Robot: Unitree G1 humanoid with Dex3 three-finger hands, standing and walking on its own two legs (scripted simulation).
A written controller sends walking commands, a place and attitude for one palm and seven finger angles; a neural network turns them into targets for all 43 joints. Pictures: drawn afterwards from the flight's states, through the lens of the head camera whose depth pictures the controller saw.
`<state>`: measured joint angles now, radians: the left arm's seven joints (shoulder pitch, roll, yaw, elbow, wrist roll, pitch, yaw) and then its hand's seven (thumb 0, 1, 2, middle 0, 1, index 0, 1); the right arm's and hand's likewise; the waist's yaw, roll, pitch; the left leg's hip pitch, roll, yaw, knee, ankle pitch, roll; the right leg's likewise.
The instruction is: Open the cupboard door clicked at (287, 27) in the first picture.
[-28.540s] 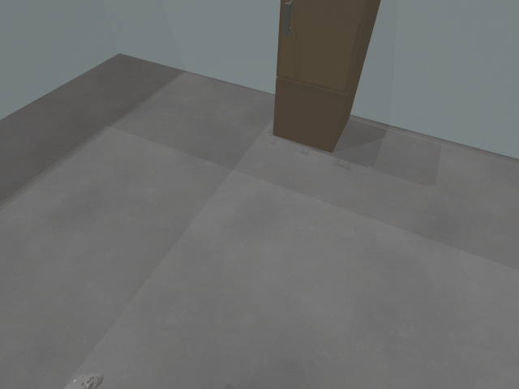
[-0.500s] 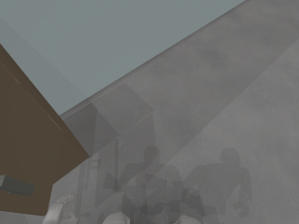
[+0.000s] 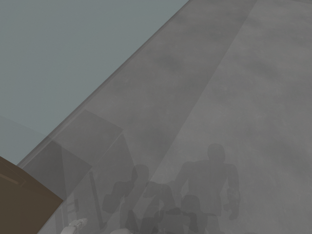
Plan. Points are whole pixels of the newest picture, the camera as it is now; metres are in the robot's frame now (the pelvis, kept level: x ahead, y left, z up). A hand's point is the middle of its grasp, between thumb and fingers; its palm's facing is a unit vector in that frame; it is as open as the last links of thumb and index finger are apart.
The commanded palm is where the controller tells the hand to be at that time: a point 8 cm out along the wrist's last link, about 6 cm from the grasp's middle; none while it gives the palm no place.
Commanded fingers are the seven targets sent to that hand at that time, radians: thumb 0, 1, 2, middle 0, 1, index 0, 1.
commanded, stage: walk to a spot facing it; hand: left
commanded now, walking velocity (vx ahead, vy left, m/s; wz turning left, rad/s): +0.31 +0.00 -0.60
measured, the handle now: out of the picture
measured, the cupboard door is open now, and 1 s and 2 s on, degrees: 53 53 53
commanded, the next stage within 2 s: turn to face it in 1.34 s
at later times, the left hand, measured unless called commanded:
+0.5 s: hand (109, 183) +0.27 +0.18 -0.15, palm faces -0.27 -0.95 -0.17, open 7.4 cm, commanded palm none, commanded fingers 0.00 0.90 0.90 -0.20 -0.30 -0.20 -0.30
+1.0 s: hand (161, 130) +0.48 +0.01 -0.15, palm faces -0.42 -0.88 -0.21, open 7.1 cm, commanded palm none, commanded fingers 0.00 0.90 0.90 -0.20 -0.30 -0.20 -0.30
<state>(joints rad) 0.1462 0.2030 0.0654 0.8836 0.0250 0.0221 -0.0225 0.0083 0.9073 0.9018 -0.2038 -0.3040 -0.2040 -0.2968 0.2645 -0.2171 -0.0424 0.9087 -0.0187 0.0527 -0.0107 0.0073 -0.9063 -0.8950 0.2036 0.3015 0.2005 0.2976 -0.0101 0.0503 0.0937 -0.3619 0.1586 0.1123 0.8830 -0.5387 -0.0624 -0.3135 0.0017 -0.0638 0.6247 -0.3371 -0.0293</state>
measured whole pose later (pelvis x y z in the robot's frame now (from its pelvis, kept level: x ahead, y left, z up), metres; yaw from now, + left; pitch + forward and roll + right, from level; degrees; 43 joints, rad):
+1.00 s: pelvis +0.34 -0.14 +0.02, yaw -27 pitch +0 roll -1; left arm 0.22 0.20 0.07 1.03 0.02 -0.06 0.00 -0.02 0.96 0.90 -0.21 -0.30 -0.21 -0.30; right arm 0.20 -0.17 -0.05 0.98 -0.03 -0.02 0.01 0.01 -0.91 -0.90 0.20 0.30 0.19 0.30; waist -0.02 0.00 0.05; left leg -0.53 0.14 0.07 0.80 -0.24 -0.05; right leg -0.13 0.05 -0.07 0.39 -0.28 -0.06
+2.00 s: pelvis +0.63 -0.34 +0.00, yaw -21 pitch +3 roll -1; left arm 0.12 0.21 0.07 0.97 0.02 0.04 0.02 0.01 0.92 0.90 -0.20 -0.30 -0.20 -0.30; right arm 0.19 -0.20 -0.05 0.94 -0.03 0.01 -0.01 0.01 -0.92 -0.90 0.20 0.30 0.20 0.30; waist -0.02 -0.02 0.07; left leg -0.42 0.02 0.07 0.62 -0.25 0.03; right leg -0.47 -0.07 -0.05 1.12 -0.49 0.06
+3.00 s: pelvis +0.69 -0.47 +0.01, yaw +17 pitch +2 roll +1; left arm 0.18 0.20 0.04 0.86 0.03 0.01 0.03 0.01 0.91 0.90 -0.20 -0.30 -0.20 -0.30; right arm 0.12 -0.26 -0.09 0.91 -0.01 0.09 0.02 0.01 -0.91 -0.90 0.20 0.30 0.20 0.30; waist -0.02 0.01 0.11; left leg -0.51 0.01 0.01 1.12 -0.48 -0.05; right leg -0.28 -0.11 -0.13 0.58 -0.33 0.02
